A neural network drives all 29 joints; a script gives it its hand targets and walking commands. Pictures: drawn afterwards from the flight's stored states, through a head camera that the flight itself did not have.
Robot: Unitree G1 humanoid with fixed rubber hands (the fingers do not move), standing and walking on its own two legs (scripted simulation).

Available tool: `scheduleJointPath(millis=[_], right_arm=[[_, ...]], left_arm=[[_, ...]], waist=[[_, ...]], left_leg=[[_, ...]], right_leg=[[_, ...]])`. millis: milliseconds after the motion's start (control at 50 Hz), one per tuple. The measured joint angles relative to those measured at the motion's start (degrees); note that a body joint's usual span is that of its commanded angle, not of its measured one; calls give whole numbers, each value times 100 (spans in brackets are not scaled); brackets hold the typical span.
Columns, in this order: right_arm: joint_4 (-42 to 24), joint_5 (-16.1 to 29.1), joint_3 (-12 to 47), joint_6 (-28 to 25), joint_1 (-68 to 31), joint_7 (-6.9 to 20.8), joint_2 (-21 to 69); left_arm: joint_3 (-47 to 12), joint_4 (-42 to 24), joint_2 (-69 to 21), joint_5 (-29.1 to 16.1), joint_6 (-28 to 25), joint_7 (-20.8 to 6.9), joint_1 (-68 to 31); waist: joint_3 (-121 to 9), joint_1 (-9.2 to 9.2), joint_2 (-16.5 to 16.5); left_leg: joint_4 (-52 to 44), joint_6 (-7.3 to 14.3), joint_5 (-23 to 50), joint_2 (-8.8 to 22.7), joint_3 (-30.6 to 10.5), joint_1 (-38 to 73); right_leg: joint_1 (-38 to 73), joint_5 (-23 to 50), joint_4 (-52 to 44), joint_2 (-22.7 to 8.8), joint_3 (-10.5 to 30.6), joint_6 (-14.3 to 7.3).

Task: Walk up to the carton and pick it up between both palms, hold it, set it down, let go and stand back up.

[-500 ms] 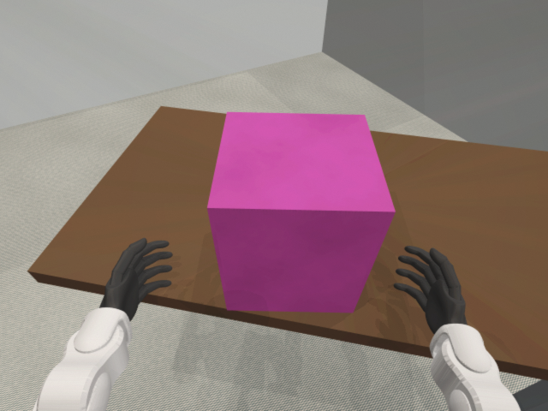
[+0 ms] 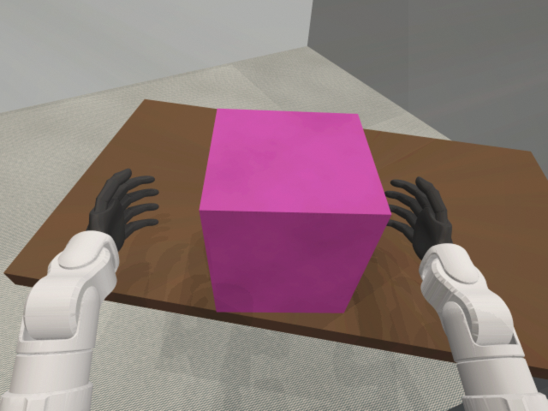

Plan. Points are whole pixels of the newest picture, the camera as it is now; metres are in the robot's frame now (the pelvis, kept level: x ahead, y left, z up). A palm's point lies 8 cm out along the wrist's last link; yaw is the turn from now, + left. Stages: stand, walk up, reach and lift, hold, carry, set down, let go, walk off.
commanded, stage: reach and lift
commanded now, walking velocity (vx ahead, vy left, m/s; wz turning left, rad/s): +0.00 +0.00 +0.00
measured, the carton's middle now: (284, 216) +0.41 -0.02 +0.08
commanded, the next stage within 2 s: none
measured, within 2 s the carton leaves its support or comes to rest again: neither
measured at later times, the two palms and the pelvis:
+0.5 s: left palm (124, 164) +0.40 +0.19 +0.18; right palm (443, 186) +0.39 -0.23 +0.17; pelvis -0.01 +0.00 +0.00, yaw +0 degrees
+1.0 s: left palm (121, 118) +0.45 +0.19 +0.22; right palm (438, 133) +0.43 -0.22 +0.22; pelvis -0.01 +0.00 +0.00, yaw +2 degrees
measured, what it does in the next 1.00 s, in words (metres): stands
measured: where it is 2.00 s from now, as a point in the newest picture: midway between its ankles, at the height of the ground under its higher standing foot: outside the picture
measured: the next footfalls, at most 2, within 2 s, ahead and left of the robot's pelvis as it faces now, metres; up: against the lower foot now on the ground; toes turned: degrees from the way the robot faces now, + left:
none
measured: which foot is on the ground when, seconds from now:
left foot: down 0.00-1.00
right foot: down 0.00-1.00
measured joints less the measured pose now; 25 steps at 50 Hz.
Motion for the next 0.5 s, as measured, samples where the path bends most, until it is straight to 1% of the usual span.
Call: scheduleJointPath(millis=[40, 100, 180, 280, 400, 440, 500], right_arm=[[214, 25, -29, 56, -214, 10, -60], [428, 115, -64, 89, -488, 18, -163], [814, 200, -89, 108, -890, 90, -281], [1309, 230, -116, 162, -1334, 189, -374], [1829, 242, -115, 185, -1869, 307, -411], [2026, 227, -106, 194, -2064, 322, -425], [2289, 200, -35, 184, -2334, 318, -459]], left_arm=[[8, 114, 15, 22, 111, 34, -198], [-3, 112, 64, 41, 255, 95, -417], [-29, 342, 134, -11, 319, 129, -759], [-57, 976, 184, -24, 323, 196, -1276], [-178, 1634, 336, -158, 135, 307, -1844], [-240, 1910, 382, -236, 67, 305, -2077], [-266, 2303, 409, -208, -19, 252, -2400]], waist=[[-5, -10, -6], [-23, -43, -10], [-68, -98, -1], [-164, -114, 20], [-375, -128, 83], [-433, -115, 101], [-465, -113, 123]], left_leg=[[31, 6, -7, -4, -8, -37], [85, 13, -14, -4, -17, -126], [144, 22, -16, -9, -25, -242], [151, 30, 25, -24, -15, -393], [173, 24, 66, -32, -31, -645], [167, 19, 78, -34, -42, -695], [120, 13, 114, -41, -73, -710]], right_leg=[[-20, 9, -2, -3, 0, 6], [-82, 33, -5, 0, 4, 13], [-174, 61, 3, -2, 13, 20], [-333, 111, 8, -8, 42, 22], [-583, 145, 35, -10, 50, 12], [-634, 150, 36, -9, 46, 6], [-645, 168, 5, -13, 28, -1]])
